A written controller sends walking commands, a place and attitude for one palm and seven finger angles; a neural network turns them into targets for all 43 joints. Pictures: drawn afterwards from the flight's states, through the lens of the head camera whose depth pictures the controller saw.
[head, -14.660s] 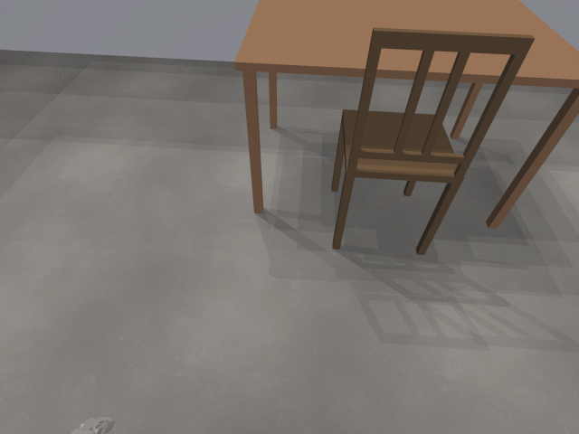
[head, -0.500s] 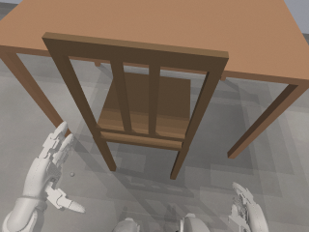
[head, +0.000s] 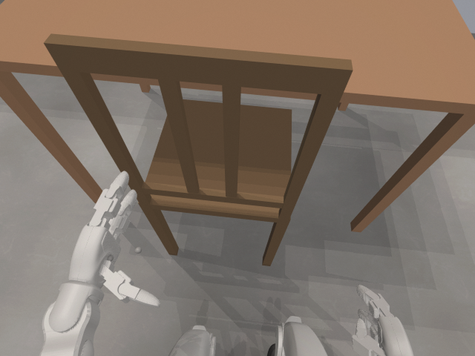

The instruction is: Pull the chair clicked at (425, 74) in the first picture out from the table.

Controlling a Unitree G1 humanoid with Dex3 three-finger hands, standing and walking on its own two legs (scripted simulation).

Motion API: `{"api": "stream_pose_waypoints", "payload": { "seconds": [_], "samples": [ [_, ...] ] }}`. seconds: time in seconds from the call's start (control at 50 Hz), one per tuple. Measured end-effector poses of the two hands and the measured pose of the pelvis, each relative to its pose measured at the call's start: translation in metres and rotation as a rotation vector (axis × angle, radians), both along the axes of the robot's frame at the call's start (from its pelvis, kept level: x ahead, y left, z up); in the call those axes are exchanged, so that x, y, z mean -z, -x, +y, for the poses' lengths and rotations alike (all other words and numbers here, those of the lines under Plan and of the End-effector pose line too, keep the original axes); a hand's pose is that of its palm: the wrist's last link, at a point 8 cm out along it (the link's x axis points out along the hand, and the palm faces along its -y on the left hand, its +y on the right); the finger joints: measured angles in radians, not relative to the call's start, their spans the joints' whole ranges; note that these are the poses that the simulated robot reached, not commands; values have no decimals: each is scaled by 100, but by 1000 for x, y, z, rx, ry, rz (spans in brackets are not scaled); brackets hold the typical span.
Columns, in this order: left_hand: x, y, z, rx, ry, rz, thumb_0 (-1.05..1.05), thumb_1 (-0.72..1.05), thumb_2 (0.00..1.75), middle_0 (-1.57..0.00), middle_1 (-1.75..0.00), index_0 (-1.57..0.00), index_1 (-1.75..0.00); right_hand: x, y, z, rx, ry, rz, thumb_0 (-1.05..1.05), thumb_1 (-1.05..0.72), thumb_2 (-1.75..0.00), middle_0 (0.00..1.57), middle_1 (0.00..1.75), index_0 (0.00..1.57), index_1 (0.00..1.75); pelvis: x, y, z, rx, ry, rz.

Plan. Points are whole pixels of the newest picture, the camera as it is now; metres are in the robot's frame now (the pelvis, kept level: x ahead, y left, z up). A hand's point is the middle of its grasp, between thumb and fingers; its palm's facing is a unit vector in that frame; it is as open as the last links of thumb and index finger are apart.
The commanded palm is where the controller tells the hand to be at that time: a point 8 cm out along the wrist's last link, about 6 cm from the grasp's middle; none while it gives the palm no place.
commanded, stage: aim the fingers beside a spindle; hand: left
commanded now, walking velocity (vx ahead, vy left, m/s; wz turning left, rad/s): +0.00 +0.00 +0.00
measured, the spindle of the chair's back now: (183, 147) +0.48 +0.13 +0.02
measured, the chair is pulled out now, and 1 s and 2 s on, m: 0.00 0.00 0.00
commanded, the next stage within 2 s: push the fingers through the gap in 1.40 s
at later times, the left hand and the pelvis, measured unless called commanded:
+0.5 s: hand (167, 232) +0.31 +0.13 +0.01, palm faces -0.12 -0.99 -0.03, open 16.9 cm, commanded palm +0.30 +0.19 +0.01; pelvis +0.00 +0.00 -0.01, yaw +0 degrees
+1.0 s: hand (184, 223) +0.33 +0.11 -0.01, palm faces -0.11 -0.99 -0.03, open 16.9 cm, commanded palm +0.31 +0.17 +0.00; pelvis -0.01 +0.00 -0.02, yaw -1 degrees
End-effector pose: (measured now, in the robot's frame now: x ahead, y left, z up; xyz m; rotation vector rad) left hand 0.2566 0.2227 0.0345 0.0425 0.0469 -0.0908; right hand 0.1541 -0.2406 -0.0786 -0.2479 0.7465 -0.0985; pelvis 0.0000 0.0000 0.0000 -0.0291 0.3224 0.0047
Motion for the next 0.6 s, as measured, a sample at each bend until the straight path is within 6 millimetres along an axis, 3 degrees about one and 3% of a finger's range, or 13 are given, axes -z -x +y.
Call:
{"api": "stream_pose_waypoints", "payload": {
  "seconds": [0.6],
  "samples": [
    [28, -45, -39, 20, 12, -3, -1, -50, 30, -6, -8, -6, -8, 27, 8, -9, 17, -7, 101, 1, -90, -90, 20, 30, 20, 30, 15, 3, -5, 6, -10, 51]
  ]
}}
